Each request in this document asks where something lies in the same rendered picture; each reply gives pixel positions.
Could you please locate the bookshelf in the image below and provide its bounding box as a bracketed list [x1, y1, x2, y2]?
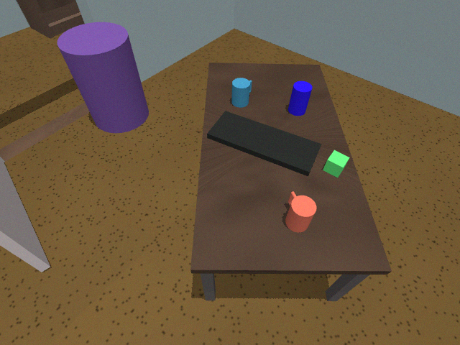
[17, 0, 85, 39]

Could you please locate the coffee table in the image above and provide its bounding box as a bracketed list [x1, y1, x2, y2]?
[190, 63, 392, 301]

